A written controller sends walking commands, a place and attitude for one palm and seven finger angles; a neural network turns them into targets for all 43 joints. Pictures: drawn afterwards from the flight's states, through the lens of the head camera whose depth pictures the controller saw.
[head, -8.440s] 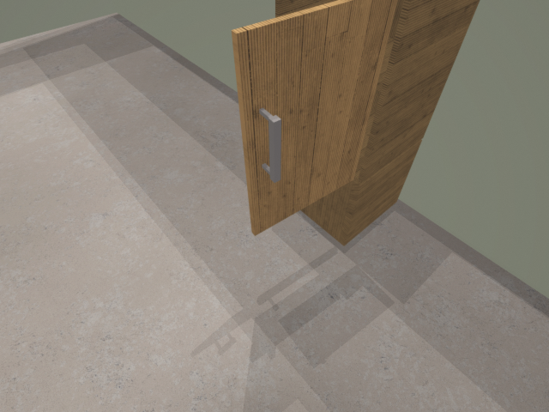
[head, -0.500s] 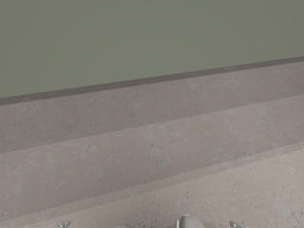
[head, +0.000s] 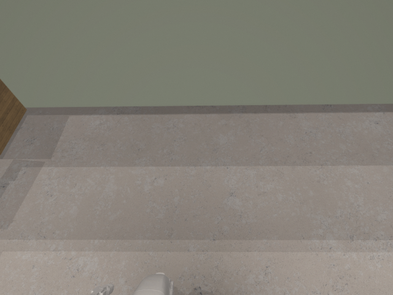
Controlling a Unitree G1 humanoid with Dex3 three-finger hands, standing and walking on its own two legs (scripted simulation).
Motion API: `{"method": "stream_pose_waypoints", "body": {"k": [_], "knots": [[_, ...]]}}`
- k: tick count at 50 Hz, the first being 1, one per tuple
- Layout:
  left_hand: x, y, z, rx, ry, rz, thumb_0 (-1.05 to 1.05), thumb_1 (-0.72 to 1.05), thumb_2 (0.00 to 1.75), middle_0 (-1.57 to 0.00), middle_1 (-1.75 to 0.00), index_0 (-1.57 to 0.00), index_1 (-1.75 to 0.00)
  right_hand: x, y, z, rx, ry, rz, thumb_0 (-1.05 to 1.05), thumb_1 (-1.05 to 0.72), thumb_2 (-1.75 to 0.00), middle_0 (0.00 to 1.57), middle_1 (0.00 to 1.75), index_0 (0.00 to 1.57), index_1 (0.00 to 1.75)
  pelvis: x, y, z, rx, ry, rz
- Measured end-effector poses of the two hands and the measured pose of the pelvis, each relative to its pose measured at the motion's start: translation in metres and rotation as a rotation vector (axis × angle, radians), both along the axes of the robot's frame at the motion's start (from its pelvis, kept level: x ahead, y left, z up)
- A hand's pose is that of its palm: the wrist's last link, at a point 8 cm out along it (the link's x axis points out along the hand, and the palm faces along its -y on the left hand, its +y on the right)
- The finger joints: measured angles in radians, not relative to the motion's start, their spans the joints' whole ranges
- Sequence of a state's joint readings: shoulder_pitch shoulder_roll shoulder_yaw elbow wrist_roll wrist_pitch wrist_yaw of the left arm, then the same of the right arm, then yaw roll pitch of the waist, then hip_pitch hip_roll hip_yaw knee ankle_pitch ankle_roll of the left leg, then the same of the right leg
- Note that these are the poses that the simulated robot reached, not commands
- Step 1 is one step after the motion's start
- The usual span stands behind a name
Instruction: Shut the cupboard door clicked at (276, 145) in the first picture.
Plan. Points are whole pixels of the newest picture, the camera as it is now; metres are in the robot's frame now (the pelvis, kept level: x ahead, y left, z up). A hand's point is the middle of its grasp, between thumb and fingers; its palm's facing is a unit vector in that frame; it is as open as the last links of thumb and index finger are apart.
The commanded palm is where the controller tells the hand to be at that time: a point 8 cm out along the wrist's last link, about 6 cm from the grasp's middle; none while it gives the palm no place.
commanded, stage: walk to a spot facing it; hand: left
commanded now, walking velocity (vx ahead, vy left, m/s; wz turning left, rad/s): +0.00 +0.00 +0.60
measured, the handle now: out of the picture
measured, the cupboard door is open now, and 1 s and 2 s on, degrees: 84 84 84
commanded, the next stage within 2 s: none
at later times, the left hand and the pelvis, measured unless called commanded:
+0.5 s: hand out of the picture +0.11 +0.27 -0.16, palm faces +0.27 -0.94 -0.20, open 7.4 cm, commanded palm none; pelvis +0.06 +0.04 +0.00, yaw +16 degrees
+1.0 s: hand (104, 290) +0.15 +0.23 -0.17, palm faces +0.58 -0.78 -0.24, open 7.2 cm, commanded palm none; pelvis +0.25 +0.05 +0.00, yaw +35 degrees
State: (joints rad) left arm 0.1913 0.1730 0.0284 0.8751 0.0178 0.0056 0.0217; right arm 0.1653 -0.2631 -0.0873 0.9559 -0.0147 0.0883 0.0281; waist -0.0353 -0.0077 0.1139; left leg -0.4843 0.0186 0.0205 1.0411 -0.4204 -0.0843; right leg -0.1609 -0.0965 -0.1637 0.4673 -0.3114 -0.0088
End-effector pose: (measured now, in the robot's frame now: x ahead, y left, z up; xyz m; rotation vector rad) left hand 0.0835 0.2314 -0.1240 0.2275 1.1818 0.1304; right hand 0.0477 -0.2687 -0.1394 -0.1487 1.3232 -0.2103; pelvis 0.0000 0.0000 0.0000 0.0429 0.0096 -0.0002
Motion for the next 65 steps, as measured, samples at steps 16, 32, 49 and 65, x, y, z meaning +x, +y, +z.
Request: {"method": "stream_pose_waypoints", "body": {"k": [16,32,49,65], "knots": [[-0.073,0.084,-0.032,-0.028,0.11,0.279,0.01,0.91,0.9,-0.2,-0.3,-0.19,-0.3,0.128,0.078,0.024,-0.072,-0.196,0.339,0.0,-0.9,-0.9,0.2,0.3,0.2,0.3,0.022,0.043,-0.012,-0.057,0.001,0.196],[0.094,0.074,0.001,-0.018,-0.138,0.259,0.01,0.91,0.9,-0.2,-0.3,-0.19,-0.3,0.124,0.059,0.002,-0.006,0.087,0.3,0.0,-0.9,-0.9,0.2,0.3,0.2,0.3,0.119,0.029,-0.005,-0.045,0.021,0.33],[0.039,0.032,-0.007,-0.035,0.084,0.67,-0.01,0.94,0.9,-0.2,-0.3,-0.2,-0.3,0.407,0.144,0.012,0.019,-0.095,0.669,0.0,-0.91,-0.9,0.19,0.3,0.19,0.3,0.242,0.048,0.002,-0.042,0.013,0.595],[0.073,0.098,-0.04,-0.188,0.219,0.846,0.01,0.91,0.9,-0.2,-0.3,-0.19,-0.3,0.52,0.346,0.012,0.066,-0.224,0.883,0.0,-0.9,-0.9,0.2,0.3,0.2,0.3,0.332,0.175,-0.012,-0.045,-0.036,0.699]]}}
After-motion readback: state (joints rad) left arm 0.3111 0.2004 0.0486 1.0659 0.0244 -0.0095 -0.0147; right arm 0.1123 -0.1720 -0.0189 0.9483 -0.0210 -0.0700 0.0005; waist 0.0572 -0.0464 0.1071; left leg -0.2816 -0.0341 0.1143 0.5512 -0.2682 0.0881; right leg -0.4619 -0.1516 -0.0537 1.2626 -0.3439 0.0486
